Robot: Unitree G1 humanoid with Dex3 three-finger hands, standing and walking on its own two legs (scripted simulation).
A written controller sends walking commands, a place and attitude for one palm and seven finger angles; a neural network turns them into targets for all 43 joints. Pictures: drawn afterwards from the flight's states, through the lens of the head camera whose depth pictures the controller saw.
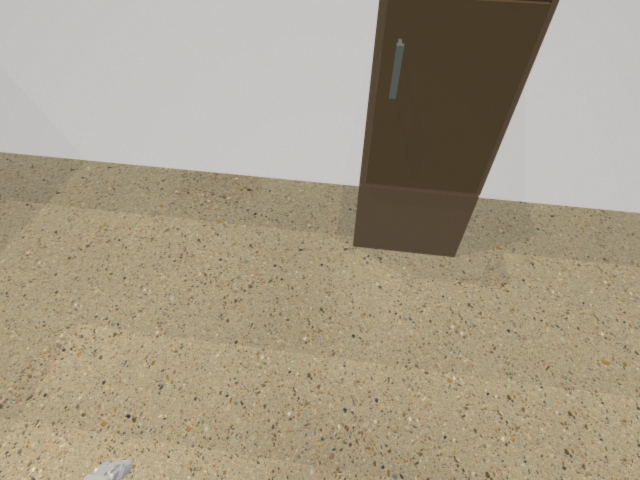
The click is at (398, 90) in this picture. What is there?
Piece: cupboard door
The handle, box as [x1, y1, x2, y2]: [389, 39, 403, 98]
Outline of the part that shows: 401,39 398,39 398,42 396,43 389,90 389,98 395,98 403,50 403,43 401,42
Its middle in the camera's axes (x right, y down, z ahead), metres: +0.21 -0.47 +1.06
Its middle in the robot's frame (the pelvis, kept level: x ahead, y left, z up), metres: +1.12 -0.15 +0.03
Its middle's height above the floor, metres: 0.79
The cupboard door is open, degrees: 0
